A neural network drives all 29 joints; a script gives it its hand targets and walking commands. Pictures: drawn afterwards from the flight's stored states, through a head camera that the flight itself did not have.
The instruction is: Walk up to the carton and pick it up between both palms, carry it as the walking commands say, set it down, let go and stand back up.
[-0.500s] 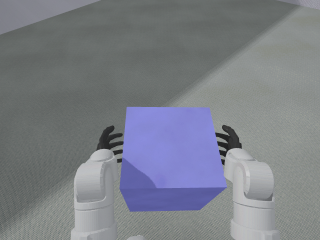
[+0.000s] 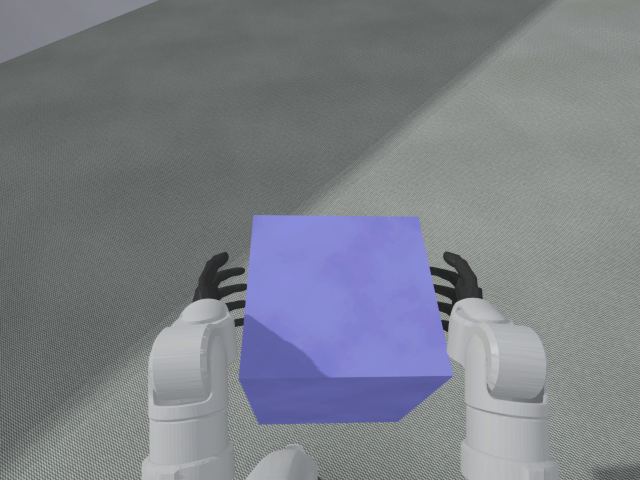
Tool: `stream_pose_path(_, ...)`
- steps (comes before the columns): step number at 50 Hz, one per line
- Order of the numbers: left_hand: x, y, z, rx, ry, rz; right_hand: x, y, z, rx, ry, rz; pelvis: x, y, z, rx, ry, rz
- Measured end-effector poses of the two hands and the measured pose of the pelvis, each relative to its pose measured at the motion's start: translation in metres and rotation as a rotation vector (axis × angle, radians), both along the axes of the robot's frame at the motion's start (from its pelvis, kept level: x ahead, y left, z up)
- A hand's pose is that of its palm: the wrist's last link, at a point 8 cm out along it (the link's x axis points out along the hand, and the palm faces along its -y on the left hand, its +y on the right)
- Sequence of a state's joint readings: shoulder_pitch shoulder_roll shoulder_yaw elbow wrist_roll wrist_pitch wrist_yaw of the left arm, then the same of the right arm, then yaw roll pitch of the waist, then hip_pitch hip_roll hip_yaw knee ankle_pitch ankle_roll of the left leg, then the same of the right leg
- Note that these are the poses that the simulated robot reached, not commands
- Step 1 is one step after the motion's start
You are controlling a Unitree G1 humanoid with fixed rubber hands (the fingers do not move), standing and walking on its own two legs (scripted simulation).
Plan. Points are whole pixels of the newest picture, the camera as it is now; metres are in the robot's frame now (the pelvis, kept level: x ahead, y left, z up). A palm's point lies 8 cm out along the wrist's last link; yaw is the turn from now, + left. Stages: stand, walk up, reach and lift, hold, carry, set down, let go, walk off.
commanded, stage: carry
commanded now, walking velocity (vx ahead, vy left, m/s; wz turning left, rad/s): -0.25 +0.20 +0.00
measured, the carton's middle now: (332, 328) +0.31 +0.02 -0.02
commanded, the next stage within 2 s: none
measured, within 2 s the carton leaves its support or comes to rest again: neither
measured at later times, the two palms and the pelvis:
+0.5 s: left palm (46, 450) +0.14 +0.29 +0.08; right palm (346, 427) +0.17 +0.00 +0.08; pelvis -0.13 +0.12 +0.00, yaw +2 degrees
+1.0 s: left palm out of the picture +0.00 +0.35 +0.09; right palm out of the picture +0.03 +0.07 +0.08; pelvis -0.27 +0.19 +0.00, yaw +2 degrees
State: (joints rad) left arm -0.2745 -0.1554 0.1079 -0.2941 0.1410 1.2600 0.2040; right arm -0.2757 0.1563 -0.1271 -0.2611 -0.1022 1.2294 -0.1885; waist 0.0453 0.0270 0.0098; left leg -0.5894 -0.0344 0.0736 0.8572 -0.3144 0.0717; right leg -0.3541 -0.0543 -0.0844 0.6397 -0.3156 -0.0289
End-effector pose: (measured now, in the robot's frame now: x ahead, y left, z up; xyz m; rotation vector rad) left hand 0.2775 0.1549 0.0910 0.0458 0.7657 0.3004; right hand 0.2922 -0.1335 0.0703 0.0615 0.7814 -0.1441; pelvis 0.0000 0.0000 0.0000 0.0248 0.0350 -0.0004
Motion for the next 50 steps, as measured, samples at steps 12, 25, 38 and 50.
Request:
stream_pose_path(12,-0.071,0.063,0.003,-0.015,-0.02,0.046,-0.056,0.064,0.01,-0.016,-0.024,0.047,-0.064,0.049,0.001,-0.01,0.012,0.049)
stream_pose_path(25,-0.14,0.134,-0.012,-0.077,0.003,0.042,-0.127,0.134,0.013,-0.076,-0.001,0.041,-0.134,0.116,0.002,-0.065,0.021,0.035)
stream_pose_path(38,-0.21,0.13,-0.001,0.003,0.011,-0.008,-0.212,0.131,0.0,-0.004,0.005,-0.009,-0.21,0.133,0.0,-0.002,0.003,-0.012)
stream_pose_path(50,-0.275,0.198,-0.001,-0.019,-0.007,0.039,-0.262,0.2,0.009,-0.027,-0.016,0.038,-0.268,0.187,-0.001,-0.016,0.02,0.039)
